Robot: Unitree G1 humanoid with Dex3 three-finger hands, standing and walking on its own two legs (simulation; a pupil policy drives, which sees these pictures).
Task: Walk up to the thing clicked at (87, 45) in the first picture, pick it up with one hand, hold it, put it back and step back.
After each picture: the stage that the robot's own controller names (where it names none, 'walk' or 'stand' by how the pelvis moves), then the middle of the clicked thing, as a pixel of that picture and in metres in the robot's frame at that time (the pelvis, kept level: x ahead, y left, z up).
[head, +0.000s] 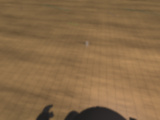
stand; (86, 43) +1.60 +0.10 -0.72
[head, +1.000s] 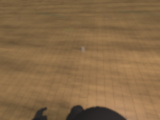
walk; (83, 49) +1.46 +0.26 -0.71
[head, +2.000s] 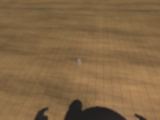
walk; (79, 61) +0.97 +0.27 -0.71
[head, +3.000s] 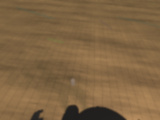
walk; (73, 82) +0.56 +0.21 -0.69
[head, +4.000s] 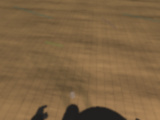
stand; (72, 95) +0.34 +0.20 -0.70
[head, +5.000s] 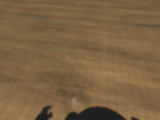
stand; (74, 101) +0.31 +0.19 -0.72
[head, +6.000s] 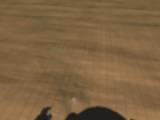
stand; (74, 101) +0.32 +0.19 -0.73
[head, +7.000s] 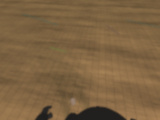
stand; (73, 101) +0.30 +0.20 -0.73
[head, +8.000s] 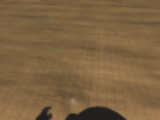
stand; (73, 101) +0.30 +0.20 -0.73
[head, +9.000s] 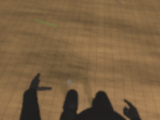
go down; (69, 82) +0.34 +0.19 -0.58
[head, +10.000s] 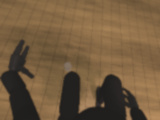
go down; (67, 67) +0.40 +0.19 -0.33
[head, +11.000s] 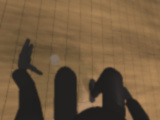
close in; (54, 60) +0.39 +0.21 -0.25
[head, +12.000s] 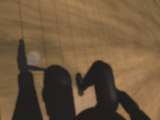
close; (33, 58) +0.39 +0.23 -0.23
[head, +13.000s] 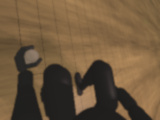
close; (31, 57) +0.39 +0.23 -0.22
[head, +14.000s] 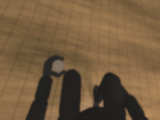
lift; (57, 67) +0.31 +0.24 -0.08
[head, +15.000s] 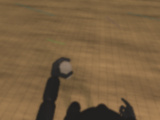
lift; (66, 70) +0.32 +0.17 +0.05
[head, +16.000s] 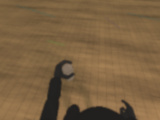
hold; (68, 72) +0.33 +0.16 +0.01
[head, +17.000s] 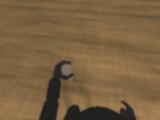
hold; (67, 73) +0.32 +0.17 +0.01
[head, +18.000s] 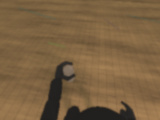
hold; (69, 73) +0.32 +0.16 +0.01
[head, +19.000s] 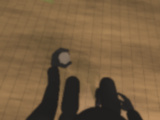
crouch; (65, 60) +0.40 +0.17 -0.08
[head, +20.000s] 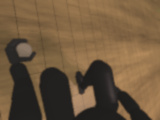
lower; (25, 52) +0.42 +0.25 -0.23
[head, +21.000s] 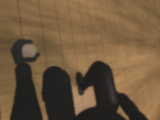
lower; (29, 52) +0.41 +0.25 -0.22
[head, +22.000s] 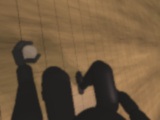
lower; (30, 53) +0.41 +0.24 -0.23
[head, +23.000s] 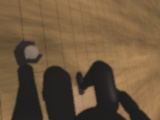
lower; (31, 54) +0.41 +0.24 -0.23
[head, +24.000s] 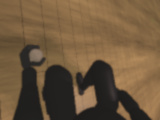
loosen; (35, 57) +0.39 +0.22 -0.23
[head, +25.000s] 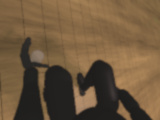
withdraw; (37, 57) +0.39 +0.21 -0.22
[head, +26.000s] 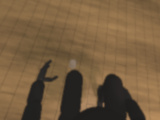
walk; (72, 64) +0.41 +0.16 -0.32
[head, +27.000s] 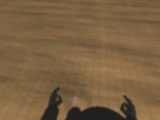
stand; (75, 100) +0.32 +0.15 -0.66
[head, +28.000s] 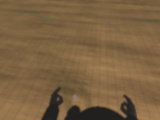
stand; (74, 98) +0.33 +0.16 -0.66
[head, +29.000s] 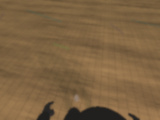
stand; (76, 98) +0.33 +0.15 -0.70
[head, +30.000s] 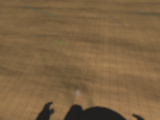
walk; (78, 93) +0.35 +0.16 -0.72
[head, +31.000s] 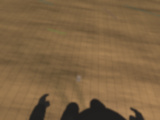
walk; (78, 78) +0.52 +0.09 -0.71
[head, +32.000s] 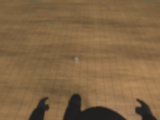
walk; (76, 60) +0.83 +0.24 -0.68
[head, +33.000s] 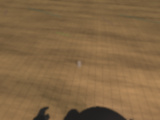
stand; (79, 64) +0.97 +0.19 -0.71
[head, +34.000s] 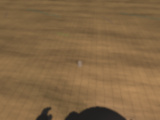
stand; (79, 64) +0.97 +0.19 -0.73
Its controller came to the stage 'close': yes
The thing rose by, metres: 0.72
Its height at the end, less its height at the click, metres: +0.00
